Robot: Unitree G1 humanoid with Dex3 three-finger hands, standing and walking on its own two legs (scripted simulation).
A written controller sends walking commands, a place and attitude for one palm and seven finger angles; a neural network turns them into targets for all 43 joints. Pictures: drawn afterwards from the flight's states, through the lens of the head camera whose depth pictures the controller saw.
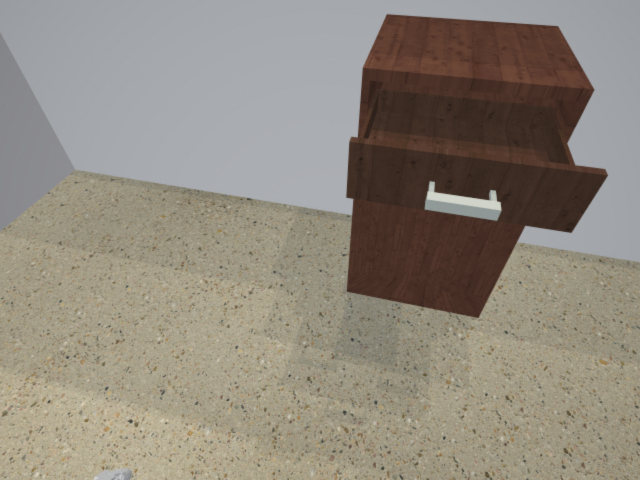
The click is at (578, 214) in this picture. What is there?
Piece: drawer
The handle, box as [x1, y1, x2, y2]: [425, 181, 500, 220]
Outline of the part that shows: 430,181 425,201 425,209 495,220 497,219 500,212 500,202 496,201 494,190 490,190 489,199 484,200 436,193 433,191 434,182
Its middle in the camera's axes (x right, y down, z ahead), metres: +0.27 -0.08 +0.74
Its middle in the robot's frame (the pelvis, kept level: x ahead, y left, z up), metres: +0.62 -0.24 +0.01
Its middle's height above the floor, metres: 0.78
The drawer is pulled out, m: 0.28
